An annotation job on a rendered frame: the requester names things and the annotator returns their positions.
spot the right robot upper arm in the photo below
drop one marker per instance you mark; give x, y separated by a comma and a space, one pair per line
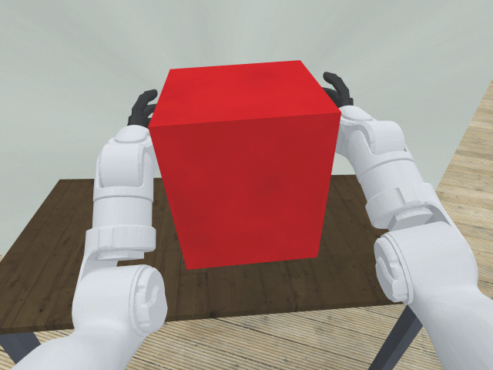
429, 268

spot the table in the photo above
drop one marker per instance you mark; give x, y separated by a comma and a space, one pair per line
39, 273

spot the robot left hand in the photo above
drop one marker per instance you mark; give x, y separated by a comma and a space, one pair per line
141, 110

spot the left robot upper arm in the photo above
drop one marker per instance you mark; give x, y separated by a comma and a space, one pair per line
115, 308

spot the robot right forearm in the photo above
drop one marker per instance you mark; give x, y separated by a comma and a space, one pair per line
397, 197

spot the robot left forearm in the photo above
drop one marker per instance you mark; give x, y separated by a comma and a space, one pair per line
123, 195

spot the robot right hand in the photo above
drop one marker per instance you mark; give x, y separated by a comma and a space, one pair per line
341, 97

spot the carton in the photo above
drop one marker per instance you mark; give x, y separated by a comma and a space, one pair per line
246, 154

